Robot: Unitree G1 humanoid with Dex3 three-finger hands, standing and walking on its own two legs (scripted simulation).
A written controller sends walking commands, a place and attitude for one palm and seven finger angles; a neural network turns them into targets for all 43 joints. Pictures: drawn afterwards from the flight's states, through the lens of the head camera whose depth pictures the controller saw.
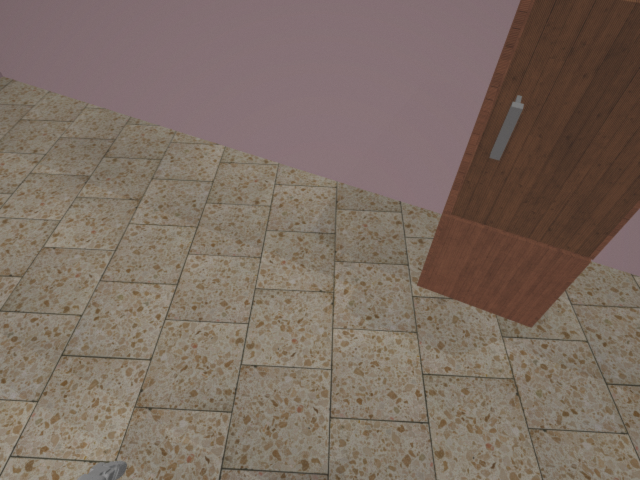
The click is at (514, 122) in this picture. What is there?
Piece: cupboard door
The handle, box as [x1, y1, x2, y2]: [489, 95, 523, 159]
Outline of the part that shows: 517,95 515,101 511,104 489,157 499,159 520,114 523,104 520,102 521,96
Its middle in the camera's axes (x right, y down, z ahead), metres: +0.42 -0.25 +0.88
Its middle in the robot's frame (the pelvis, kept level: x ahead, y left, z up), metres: +0.85 -0.38 -0.02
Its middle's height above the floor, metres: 0.75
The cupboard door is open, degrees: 0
